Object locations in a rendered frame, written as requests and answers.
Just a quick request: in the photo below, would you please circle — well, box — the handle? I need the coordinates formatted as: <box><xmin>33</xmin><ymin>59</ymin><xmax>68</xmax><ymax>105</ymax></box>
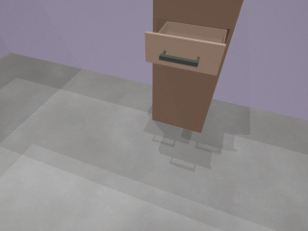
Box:
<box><xmin>159</xmin><ymin>50</ymin><xmax>200</xmax><ymax>67</ymax></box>

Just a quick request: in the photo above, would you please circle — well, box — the drawer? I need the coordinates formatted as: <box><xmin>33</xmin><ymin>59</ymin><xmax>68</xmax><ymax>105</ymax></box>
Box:
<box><xmin>144</xmin><ymin>21</ymin><xmax>227</xmax><ymax>76</ymax></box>

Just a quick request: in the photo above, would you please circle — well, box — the cabinet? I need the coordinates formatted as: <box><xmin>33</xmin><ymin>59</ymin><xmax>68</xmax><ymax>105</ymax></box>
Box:
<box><xmin>152</xmin><ymin>0</ymin><xmax>244</xmax><ymax>133</ymax></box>

